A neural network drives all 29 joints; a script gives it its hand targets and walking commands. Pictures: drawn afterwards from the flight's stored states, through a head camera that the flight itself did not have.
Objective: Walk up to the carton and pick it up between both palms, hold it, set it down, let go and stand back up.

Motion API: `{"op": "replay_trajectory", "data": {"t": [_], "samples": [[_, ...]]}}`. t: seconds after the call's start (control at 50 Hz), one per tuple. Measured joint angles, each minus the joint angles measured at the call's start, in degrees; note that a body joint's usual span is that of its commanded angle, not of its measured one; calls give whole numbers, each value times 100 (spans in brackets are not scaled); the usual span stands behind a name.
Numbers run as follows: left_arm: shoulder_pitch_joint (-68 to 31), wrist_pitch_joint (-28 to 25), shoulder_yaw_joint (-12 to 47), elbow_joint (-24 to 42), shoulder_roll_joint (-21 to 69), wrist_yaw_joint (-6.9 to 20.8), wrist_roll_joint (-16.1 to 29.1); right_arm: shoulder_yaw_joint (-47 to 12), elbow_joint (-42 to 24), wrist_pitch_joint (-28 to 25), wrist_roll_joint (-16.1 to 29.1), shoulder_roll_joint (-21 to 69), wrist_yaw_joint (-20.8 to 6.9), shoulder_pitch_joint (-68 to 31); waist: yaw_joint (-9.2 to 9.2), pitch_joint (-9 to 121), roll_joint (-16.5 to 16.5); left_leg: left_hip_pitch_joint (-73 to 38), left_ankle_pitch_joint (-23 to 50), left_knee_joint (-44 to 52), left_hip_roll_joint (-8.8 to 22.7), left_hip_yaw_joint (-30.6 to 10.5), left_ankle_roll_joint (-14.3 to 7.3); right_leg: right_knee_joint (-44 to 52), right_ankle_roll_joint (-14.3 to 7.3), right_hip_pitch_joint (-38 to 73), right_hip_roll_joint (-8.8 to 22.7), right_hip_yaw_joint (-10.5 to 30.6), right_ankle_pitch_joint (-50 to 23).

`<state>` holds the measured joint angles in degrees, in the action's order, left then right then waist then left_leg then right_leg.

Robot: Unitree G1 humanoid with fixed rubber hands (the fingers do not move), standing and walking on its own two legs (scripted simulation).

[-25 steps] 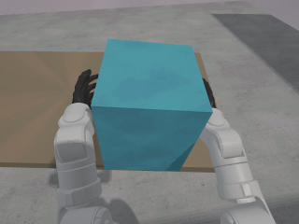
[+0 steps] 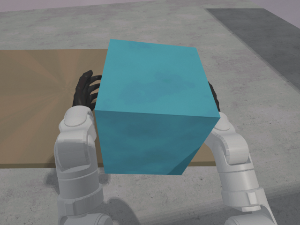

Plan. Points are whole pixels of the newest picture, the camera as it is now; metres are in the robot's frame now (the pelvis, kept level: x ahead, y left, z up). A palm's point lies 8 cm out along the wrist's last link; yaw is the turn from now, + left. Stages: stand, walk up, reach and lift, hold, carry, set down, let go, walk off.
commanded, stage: hold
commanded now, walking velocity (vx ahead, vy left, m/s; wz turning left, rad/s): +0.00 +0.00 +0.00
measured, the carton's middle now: (148, 112) +0.35 -0.01 +0.14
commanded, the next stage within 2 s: none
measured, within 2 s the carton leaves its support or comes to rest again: neither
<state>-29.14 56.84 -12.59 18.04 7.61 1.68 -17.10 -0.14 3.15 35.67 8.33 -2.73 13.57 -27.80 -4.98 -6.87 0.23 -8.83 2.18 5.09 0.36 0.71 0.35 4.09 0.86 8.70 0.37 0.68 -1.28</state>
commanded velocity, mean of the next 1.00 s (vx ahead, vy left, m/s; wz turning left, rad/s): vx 0.00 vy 0.00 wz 0.00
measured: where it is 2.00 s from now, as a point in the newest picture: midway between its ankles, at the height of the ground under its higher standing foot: outside the picture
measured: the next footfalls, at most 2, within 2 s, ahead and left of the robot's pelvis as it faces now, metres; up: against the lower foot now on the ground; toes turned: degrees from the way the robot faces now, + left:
none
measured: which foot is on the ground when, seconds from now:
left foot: down 0.00-1.00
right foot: down 0.00-1.00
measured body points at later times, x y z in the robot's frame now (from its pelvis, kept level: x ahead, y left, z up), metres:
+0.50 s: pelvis +0.02 -0.01 +0.00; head +0.02 -0.01 +0.45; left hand +0.37 +0.15 +0.18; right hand +0.38 -0.14 +0.15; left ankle +0.01 +0.12 -0.76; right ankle +0.00 -0.12 -0.76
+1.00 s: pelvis +0.00 -0.01 +0.00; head +0.01 -0.01 +0.45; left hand +0.36 +0.12 +0.19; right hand +0.36 -0.17 +0.14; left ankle +0.01 +0.12 -0.76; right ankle +0.00 -0.12 -0.76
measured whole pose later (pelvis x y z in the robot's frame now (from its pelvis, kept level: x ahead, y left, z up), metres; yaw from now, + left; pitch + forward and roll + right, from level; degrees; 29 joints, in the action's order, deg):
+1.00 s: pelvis +0.00 -0.01 +0.00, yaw -1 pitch -5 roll +0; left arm -32.8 54.9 -15.0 12.2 8.5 2.2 -18.0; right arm 1.8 7.6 34.9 6.6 -2.3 12.6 -30.5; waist -4.2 -6.5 0.6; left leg -7.8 2.5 5.1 1.1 1.4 0.6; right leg 3.2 0.6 7.0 -0.4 1.3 -1.4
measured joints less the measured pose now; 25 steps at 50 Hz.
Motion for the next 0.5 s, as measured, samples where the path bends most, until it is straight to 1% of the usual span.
{"op": "replay_trajectory", "data": {"t": [0.14, 0.26, 0.36, 0.5], "samples": [[-346, -240, -267, -570, 82, 61, -68, 153, 431, -92, -174, 35, -79, -273, 79, 53, 44, 59, 26, 0, 86, 39, 34, -49, -43, -99, -87, 38, -16], [-406, -439, -420, -809, 75, 105, -24, 132, 644, -196, -198, 41, -42, -384, 158, 138, 51, 78, -10, 1, 122, 33, 43, -42, -75, -113, -124, 32, 17], [-233, -489, -409, -678, -6, 139, 92, 4, 553, -241, -90, 58, 88, -299, 166, 190, 19, 41, -63, 2, 108, -18, 56, 34, -81, -19, -109, -18, 51], [184, -321, -224, -177, -145, 184, 205, -220, 135, -160, 113, 77, 284, 25, 102, 167, -41, -78, -132, 3, 29, -100, 33, 96, -33, 163, -29, -101, 117]]}}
